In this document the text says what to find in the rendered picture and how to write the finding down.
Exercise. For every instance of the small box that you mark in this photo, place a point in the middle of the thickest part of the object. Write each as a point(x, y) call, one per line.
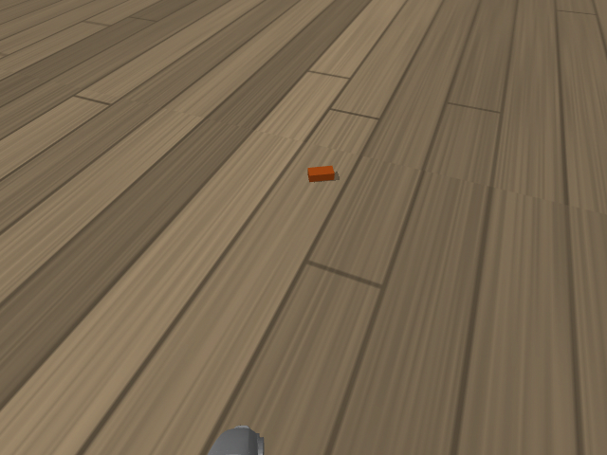
point(320, 173)

